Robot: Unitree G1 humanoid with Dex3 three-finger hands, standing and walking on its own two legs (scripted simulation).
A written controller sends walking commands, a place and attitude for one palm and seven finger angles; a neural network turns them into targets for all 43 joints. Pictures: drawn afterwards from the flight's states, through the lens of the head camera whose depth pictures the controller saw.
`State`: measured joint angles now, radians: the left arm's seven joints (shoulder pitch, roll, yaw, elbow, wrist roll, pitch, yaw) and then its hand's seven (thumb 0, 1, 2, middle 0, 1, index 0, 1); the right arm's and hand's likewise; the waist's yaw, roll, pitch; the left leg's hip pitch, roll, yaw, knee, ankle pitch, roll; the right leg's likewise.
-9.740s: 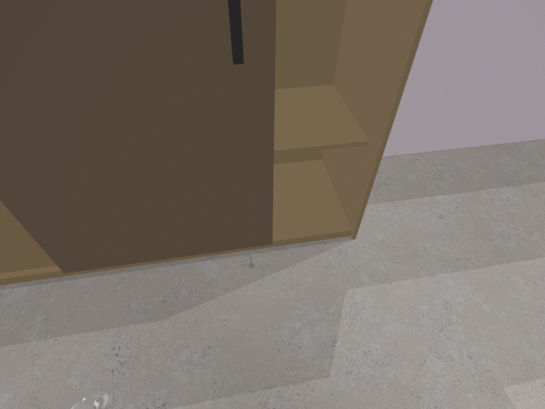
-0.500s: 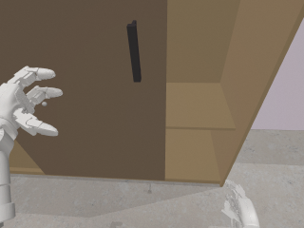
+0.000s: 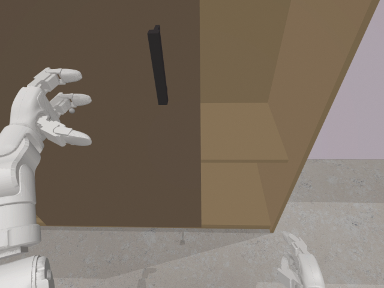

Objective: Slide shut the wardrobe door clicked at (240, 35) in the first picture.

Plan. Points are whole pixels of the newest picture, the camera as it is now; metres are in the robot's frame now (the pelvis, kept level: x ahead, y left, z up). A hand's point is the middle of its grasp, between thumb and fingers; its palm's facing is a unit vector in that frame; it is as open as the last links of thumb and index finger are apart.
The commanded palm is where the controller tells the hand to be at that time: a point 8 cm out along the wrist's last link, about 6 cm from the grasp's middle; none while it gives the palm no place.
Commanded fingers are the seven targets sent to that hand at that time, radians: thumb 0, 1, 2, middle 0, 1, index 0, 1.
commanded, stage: move the hooked fingers beside the handle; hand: left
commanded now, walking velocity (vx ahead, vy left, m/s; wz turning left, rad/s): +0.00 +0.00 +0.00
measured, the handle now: (160, 66) +0.57 +0.15 +0.22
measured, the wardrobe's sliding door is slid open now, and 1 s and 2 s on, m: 0.38 0.38 0.38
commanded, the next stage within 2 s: none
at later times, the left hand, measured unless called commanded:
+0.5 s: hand (105, 97) +0.41 +0.22 +0.23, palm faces +0.10 -0.99 -0.03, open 14.0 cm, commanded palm +0.38 +0.27 +0.23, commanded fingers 0.00 -0.50 0.30 -0.30 -1.20 -0.30 -1.20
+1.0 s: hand (128, 80) +0.48 +0.20 +0.23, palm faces +0.09 -1.00 -0.01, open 14.0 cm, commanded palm +0.46 +0.25 +0.22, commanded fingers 0.00 -0.50 0.30 -0.30 -1.20 -0.30 -1.20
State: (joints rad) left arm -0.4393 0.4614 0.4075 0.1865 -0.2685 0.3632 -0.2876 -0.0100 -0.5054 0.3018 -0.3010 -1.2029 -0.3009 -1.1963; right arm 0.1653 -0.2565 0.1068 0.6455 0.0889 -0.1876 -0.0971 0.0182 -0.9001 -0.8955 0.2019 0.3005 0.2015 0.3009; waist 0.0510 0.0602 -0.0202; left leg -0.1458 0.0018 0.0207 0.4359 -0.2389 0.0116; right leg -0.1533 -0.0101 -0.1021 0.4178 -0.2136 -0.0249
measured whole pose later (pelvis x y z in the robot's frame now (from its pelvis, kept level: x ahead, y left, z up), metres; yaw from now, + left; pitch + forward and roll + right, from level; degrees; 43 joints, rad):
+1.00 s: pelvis +0.02 +0.01 +0.00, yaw -2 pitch +3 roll -1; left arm -0.89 0.45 0.34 0.80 -0.13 0.14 -0.15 -0.01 -0.50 0.30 -0.30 -1.20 -0.30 -1.20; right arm 0.31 -0.27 0.05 0.69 0.07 -0.13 -0.09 0.02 -0.90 -0.90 0.20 0.30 0.20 0.30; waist -0.04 0.04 -0.03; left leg -0.23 0.01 0.05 0.43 -0.25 0.02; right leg -0.25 0.00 -0.07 0.40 -0.20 -0.02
